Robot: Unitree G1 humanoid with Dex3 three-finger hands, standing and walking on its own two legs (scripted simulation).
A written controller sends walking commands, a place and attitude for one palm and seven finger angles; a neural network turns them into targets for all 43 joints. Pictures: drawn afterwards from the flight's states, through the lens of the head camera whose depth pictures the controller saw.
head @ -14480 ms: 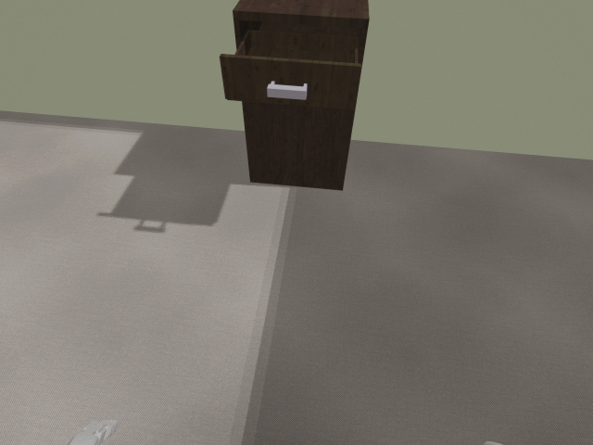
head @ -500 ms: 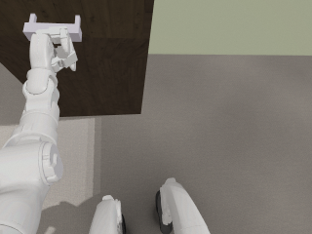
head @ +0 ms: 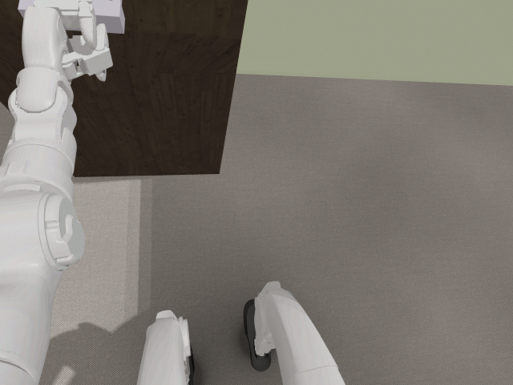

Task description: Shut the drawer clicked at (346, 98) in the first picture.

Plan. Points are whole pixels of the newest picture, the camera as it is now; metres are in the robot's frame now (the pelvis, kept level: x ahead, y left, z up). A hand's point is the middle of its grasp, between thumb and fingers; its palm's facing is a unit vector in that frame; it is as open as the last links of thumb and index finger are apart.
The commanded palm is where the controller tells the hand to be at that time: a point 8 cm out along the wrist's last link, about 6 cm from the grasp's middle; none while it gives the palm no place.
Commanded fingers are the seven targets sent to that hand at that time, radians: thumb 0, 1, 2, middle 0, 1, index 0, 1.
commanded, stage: pull the fist back off the drawer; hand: left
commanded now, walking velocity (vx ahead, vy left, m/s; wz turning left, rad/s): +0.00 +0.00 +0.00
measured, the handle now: (76, 1) +0.66 +0.16 +0.06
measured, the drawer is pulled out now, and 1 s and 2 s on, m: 0.00 0.00 0.00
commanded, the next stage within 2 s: draw the hand back to the body in 0.70 s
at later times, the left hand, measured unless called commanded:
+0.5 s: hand (109, 52) +0.58 +0.12 +0.06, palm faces -0.08 -1.00 -0.04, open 3.3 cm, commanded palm +0.55 +0.15 +0.06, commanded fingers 0.00 0.90 0.90 -1.40 -1.60 -1.40 -1.60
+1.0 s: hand (87, 70) +0.52 +0.13 +0.09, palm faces -0.10 -0.99 -0.07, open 3.3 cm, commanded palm +0.48 +0.19 +0.11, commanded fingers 0.00 0.90 0.90 -1.40 -1.60 -1.40 -1.60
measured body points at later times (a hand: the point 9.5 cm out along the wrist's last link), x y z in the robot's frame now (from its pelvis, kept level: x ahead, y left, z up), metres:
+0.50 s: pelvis +0.00 +0.01 +0.00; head +0.19 +0.03 +0.41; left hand +0.57 +0.17 +0.06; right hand -0.04 -0.24 -0.10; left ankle +0.02 +0.11 -0.61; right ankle +0.08 -0.13 -0.61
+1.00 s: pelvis +0.06 +0.00 +0.05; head +0.20 +0.00 +0.48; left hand +0.52 +0.19 +0.10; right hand +0.10 -0.26 -0.07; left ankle +0.02 +0.11 -0.60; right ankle +0.08 -0.13 -0.61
